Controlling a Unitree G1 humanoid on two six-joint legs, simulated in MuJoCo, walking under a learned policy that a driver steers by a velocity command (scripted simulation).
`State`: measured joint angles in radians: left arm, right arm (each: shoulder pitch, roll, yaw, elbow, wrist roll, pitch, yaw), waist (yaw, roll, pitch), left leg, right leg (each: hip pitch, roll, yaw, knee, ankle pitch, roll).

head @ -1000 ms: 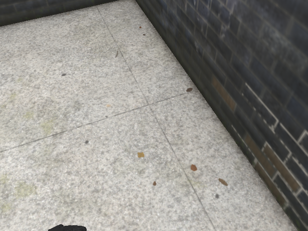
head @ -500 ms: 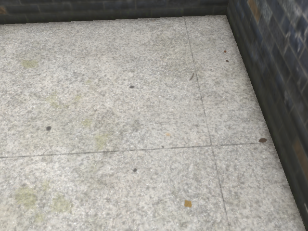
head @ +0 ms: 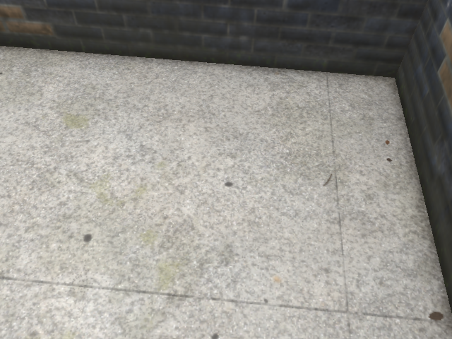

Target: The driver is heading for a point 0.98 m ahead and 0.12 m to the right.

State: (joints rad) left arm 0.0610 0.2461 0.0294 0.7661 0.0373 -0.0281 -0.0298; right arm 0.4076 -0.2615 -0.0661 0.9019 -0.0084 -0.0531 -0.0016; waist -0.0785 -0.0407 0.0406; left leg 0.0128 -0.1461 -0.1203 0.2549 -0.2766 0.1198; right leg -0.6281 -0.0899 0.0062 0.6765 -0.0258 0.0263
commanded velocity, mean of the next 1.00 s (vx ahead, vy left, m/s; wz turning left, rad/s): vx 0.50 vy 0.00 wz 0.00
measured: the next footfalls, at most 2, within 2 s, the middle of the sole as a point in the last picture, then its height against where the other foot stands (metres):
right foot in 0.12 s outside the picture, level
left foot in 0.64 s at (185, 327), level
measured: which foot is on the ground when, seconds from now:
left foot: down 0.00-0.12, up 0.14-0.62, down 0.64-1.00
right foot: up 0.00-0.10, down 0.12-0.66, up 0.68-1.00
